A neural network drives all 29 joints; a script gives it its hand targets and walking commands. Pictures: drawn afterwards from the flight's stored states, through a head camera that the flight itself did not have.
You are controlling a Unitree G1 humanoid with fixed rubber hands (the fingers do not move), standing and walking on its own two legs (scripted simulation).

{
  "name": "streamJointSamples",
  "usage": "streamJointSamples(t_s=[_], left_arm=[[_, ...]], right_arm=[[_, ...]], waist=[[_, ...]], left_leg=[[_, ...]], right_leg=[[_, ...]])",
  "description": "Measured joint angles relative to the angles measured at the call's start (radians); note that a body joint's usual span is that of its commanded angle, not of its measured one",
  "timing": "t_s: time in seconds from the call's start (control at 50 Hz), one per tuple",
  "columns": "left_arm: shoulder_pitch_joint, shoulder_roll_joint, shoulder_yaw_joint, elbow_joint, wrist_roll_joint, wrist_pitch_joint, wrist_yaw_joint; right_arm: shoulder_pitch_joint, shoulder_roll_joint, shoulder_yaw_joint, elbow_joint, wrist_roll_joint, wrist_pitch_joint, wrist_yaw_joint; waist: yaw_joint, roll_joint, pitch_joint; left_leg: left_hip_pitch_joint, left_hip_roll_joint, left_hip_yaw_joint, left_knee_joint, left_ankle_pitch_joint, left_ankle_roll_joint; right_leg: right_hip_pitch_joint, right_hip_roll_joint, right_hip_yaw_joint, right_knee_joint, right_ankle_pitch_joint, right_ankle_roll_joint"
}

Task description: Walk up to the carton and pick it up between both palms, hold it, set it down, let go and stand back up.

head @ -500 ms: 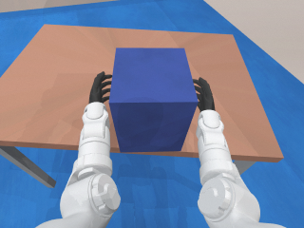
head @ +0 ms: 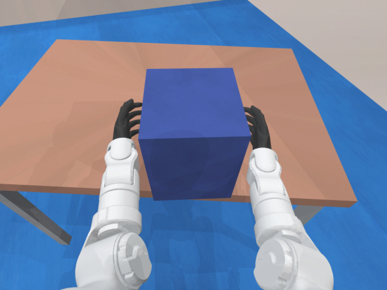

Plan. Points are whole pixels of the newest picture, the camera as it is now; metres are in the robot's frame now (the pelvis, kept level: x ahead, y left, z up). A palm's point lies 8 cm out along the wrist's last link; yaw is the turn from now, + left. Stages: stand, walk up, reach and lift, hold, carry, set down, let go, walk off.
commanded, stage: reach and lift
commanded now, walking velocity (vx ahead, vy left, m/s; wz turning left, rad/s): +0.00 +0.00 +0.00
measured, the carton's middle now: (191, 137) +0.46 +0.05 +0.03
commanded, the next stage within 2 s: none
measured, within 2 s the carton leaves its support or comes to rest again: leaves its support in 0.30 s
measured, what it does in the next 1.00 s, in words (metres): stands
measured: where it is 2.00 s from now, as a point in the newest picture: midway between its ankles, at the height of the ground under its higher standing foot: outside the picture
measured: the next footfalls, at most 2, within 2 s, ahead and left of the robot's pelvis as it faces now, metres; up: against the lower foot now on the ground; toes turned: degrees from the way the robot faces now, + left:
none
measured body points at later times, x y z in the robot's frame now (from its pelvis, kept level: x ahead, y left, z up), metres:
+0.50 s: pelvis -0.03 +0.00 +0.00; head -0.02 +0.03 +0.45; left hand +0.38 +0.18 +0.12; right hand +0.39 -0.11 +0.12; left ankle +0.00 +0.10 -0.75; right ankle -0.03 -0.08 -0.75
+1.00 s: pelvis -0.03 +0.01 +0.00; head -0.04 +0.04 +0.45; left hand +0.38 +0.17 +0.13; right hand +0.38 -0.12 +0.13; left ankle +0.00 +0.10 -0.75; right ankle -0.03 -0.08 -0.75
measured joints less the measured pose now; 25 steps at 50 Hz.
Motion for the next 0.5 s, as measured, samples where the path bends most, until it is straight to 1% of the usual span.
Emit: streamJointSamples(t_s=[0.12,0.36,0.44,0.5], left_arm=[[0.016,-0.009,-0.021,-0.012,-0.003,0.016,0.012],[0.022,-0.013,-0.067,-0.024,-0.02,0.08,0.048],[0.006,-0.005,-0.062,-0.027,-0.012,0.115,0.045],[-0.003,0.005,-0.063,-0.035,-0.008,0.141,0.037]], right_arm=[[0.022,-0.021,0.044,0.016,0.041,-0.005,-0.018],[0.012,-0.062,0.084,0.069,0.114,0.009,-0.028],[-0.009,-0.068,0.09,0.085,0.125,0.029,-0.028],[-0.025,-0.063,0.083,0.089,0.128,0.044,-0.029]], waist=[[-0.005,-0.007,0.013],[-0.007,-0.026,0.001],[-0.008,-0.036,0.006],[-0.015,-0.043,0.009]], left_leg=[[0.023,0.003,0.004,-0.001,0.003,0.0],[0.042,0.011,0.014,-0.008,0.022,0.001],[0.066,0.012,0.016,-0.018,0.03,0.001],[0.08,0.01,0.014,-0.024,0.036,0.001]], right_leg=[[0.023,0.002,0.003,-0.006,0.007,-0.001],[0.046,0.011,0.009,-0.03,0.039,-0.006],[0.066,0.011,0.011,-0.033,0.045,-0.008],[0.078,0.01,0.008,-0.032,0.046,-0.008]])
